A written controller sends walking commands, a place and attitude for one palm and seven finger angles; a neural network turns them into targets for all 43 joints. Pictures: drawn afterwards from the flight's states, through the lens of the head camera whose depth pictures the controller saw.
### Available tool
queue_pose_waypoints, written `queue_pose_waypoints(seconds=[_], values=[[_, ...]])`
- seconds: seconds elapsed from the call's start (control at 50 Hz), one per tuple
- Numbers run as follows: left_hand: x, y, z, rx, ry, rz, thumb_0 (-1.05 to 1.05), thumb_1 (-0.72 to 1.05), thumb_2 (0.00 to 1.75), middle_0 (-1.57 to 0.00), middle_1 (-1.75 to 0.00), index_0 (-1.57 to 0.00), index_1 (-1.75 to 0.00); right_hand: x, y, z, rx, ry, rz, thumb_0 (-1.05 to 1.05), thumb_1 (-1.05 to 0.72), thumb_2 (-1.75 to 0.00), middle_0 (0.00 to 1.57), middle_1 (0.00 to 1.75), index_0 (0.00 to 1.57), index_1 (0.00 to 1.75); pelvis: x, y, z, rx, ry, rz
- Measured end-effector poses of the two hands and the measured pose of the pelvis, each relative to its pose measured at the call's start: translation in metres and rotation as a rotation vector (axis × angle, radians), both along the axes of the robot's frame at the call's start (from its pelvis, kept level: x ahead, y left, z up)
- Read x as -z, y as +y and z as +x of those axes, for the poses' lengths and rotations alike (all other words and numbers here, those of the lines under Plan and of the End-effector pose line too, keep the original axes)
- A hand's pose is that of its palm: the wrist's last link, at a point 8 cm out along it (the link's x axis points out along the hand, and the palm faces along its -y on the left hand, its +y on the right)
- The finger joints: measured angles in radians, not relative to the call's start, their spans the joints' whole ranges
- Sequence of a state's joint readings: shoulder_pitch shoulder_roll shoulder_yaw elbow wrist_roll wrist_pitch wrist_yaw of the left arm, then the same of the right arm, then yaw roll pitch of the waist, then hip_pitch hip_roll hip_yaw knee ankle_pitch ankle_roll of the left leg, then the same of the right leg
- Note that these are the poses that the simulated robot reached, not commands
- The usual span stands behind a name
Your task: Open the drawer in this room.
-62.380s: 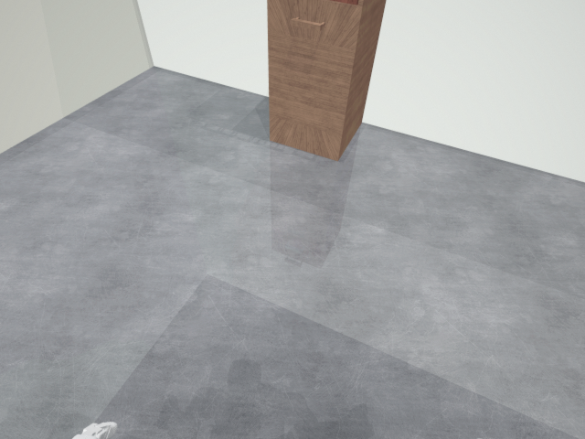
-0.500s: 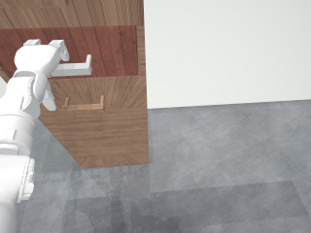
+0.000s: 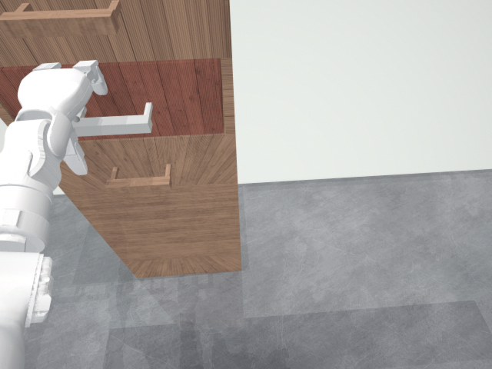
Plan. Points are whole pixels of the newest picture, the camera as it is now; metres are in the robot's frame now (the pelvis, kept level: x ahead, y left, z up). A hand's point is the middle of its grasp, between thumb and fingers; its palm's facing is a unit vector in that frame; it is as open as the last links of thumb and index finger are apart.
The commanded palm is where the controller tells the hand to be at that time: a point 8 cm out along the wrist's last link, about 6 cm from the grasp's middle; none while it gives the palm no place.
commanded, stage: lift the fingers back up to retry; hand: left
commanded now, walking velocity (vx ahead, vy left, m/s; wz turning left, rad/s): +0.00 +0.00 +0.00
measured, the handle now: (113, 117) +0.52 +0.24 +0.12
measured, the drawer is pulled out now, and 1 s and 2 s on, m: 0.00 0.00 0.00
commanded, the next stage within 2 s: re-aim the fingers above the handle in 0.36 s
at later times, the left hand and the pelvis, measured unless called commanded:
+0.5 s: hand (70, 118) +0.46 +0.27 +0.17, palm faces -0.03 -0.01 -1.00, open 13.8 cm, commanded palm +0.44 +0.27 +0.24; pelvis +0.01 -0.01 +0.01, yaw +1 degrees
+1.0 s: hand (83, 114) +0.46 +0.25 +0.18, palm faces +0.01 -0.01 -1.00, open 13.8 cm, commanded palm +0.44 +0.26 +0.24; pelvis +0.00 +0.00 +0.01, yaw +0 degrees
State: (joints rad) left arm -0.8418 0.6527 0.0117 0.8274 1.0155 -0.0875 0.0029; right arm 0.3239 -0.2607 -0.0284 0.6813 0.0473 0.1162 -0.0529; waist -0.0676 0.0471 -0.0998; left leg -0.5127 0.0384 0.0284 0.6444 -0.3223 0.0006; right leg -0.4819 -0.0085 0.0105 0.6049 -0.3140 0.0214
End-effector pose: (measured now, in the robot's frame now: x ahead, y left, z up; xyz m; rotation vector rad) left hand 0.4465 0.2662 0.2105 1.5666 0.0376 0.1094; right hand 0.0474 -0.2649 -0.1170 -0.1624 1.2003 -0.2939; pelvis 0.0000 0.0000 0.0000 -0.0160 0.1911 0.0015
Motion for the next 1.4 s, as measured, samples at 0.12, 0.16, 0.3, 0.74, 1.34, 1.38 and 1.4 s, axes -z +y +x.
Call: queue_pose_waypoints(seconds=[0.12, 0.16, 0.3, 0.74, 1.34, 1.38, 1.4], values=[[-0.018, 0.008, -0.002, -0.047, 0.025, 0.015, 0.0, -0.49, 0.31, -0.32, -1.2, -0.32, -1.2, -0.003, -0.001, 0.02, -0.025, -0.031, 0.004, 0.01, -0.9, -0.89, 0.2, 0.3, 0.2, 0.3, -0.003, -0.001, 0.003, -0.005, -0.013, 0.002], [-0.024, 0.006, -0.003, -0.041, 0.038, 0.018, 0.0, -0.49, 0.31, -0.32, -1.2, -0.32, -1.2, -0.004, -0.002, 0.026, -0.031, -0.044, 0.003, 0.01, -0.9, -0.89, 0.2, 0.3, 0.2, 0.3, -0.004, -0.002, 0.005, -0.007, -0.019, 0.002], [-0.032, -0.004, -0.006, 0.013, 0.069, -0.002, 0.0, -0.49, 0.31, -0.32, -1.2, -0.32, -1.2, -0.009, -0.003, 0.048, -0.056, -0.084, -0.002, 0.01, -0.9, -0.89, 0.2, 0.3, 0.2, 0.3, -0.006, -0.003, 0.008, -0.014, -0.041, 0.005], [-0.028, -0.001, -0.007, -0.004, 0.033, 0.003, 0.0, -0.49, 0.31, -0.32, -1.2, -0.32, -1.2, -0.003, -0.002, 0.035, -0.059, -0.031, 0.02, 0.01, -0.9, -0.89, 0.2, 0.3, 0.2, 0.3, -0.006, -0.005, 0.005, -0.017, -0.029, 0.003], [-0.013, -0.028, -0.004, 0.072, 0.111, 0.001, 0.0, -0.49, 0.31, -0.32, -1.2, -0.32, -1.2, -0.008, -0.008, 0.024, -0.049, -0.045, -0.017, 0.01, -0.9, -0.89, 0.2, 0.3, 0.2, 0.3, -0.006, -0.007, -0.002, -0.02, -0.041, 0.008], [-0.01, -0.035, 0.001, 0.103, 0.1, -0.007, 0.0, -0.49, 0.31, -0.32, -1.2, -0.32, -1.2, -0.009, -0.009, 0.024, -0.044, -0.052, -0.022, 0.01, -0.9, -0.89, 0.2, 0.3, 0.2, 0.3, -0.006, -0.007, -0.002, -0.017, -0.037, 0.008], [-0.011, -0.037, 0.003, 0.113, 0.088, -0.009, 0.0, -0.49, 0.31, -0.32, -1.2, -0.32, -1.2, -0.009, -0.009, 0.024, -0.042, -0.054, -0.023, 0.01, -0.9, -0.89, 0.2, 0.3, 0.2, 0.3, -0.006, -0.006, -0.002, -0.014, -0.033, 0.008]])
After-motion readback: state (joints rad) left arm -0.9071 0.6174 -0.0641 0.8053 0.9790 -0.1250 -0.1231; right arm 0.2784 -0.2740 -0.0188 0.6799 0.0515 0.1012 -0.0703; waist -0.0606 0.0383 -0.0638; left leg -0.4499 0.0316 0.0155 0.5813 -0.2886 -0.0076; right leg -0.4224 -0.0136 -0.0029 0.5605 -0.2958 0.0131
